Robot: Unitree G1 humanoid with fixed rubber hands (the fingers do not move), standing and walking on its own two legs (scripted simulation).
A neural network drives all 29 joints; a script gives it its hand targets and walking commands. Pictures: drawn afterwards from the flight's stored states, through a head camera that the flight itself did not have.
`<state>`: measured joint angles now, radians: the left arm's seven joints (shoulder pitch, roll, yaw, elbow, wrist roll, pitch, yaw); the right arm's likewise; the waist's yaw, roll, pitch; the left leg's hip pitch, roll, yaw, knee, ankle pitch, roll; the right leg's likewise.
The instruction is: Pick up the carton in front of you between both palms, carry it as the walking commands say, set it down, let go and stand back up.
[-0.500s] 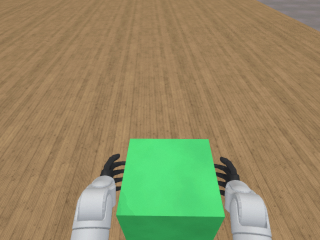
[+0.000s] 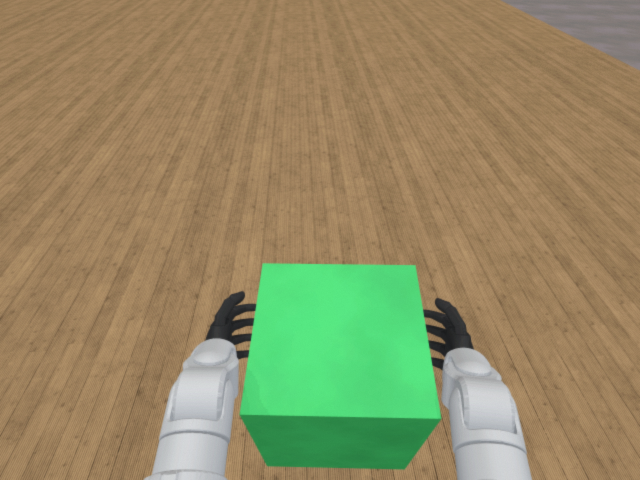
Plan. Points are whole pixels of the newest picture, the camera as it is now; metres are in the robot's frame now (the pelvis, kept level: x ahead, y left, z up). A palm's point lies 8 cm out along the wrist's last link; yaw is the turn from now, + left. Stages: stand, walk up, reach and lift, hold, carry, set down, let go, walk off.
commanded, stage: carry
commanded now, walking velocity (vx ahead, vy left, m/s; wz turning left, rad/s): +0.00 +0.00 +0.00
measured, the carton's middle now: (337, 371) +0.32 +0.00 -0.04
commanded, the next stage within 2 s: hold in 1.26 s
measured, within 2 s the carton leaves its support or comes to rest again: neither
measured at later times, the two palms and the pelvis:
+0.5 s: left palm (213, 369) +0.26 +0.15 +0.05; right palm (460, 379) +0.26 -0.15 +0.04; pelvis -0.02 +0.00 +0.00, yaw +0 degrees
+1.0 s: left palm (212, 375) +0.25 +0.15 +0.05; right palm (462, 386) +0.26 -0.15 +0.04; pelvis -0.03 +0.00 +0.00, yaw +1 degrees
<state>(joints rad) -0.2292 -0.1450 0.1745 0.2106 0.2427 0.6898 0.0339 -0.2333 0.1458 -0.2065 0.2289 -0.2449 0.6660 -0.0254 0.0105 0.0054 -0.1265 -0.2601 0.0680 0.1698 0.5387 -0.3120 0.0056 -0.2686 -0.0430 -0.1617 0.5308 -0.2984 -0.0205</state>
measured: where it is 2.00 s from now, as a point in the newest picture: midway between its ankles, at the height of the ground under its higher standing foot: outside the picture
